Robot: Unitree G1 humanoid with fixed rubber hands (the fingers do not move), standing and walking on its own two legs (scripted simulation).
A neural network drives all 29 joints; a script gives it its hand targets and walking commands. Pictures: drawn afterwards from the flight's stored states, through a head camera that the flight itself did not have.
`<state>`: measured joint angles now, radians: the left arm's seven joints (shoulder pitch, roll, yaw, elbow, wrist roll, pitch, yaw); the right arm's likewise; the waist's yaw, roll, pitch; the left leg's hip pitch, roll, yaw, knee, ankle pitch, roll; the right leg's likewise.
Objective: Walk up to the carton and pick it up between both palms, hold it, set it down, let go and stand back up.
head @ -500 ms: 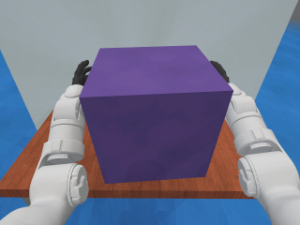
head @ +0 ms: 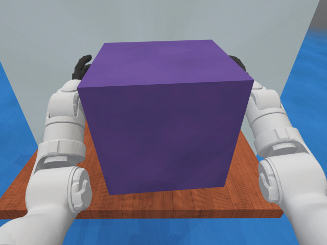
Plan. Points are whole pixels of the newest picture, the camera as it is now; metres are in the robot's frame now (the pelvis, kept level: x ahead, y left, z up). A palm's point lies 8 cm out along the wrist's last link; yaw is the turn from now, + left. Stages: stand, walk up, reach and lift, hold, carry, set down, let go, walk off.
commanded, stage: reach and lift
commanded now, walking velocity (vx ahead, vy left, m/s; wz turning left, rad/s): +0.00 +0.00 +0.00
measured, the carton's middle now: (163, 113) +0.37 +0.01 +0.21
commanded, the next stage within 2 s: hold in 0.74 s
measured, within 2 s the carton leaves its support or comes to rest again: neither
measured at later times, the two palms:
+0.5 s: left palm (79, 78) +0.37 +0.20 +0.30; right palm (242, 78) +0.39 -0.17 +0.30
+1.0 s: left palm (79, 74) +0.37 +0.20 +0.31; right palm (245, 74) +0.38 -0.17 +0.31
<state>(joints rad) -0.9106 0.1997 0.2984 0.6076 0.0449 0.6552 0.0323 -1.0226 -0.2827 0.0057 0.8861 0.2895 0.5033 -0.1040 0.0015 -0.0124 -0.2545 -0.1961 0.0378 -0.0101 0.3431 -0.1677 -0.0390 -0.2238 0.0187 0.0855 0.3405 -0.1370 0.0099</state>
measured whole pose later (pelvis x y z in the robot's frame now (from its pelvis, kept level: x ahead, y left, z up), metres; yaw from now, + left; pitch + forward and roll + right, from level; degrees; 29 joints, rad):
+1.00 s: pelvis +0.00 +0.00 +0.00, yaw +0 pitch +1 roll +0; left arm -0.99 0.24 0.30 0.61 0.03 0.77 0.02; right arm -1.12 -0.30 0.01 0.90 0.32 0.62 -0.13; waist -0.01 0.00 -0.28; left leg -0.20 0.04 -0.01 0.34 -0.17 -0.04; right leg -0.22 0.02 0.09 0.34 -0.14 0.01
